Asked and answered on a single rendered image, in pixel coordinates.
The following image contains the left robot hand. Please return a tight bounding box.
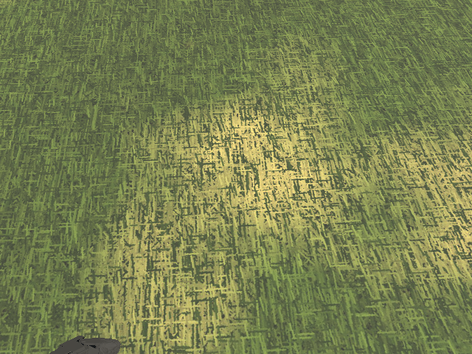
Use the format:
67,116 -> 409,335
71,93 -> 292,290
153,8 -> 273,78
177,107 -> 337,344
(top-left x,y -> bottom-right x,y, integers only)
50,336 -> 121,354

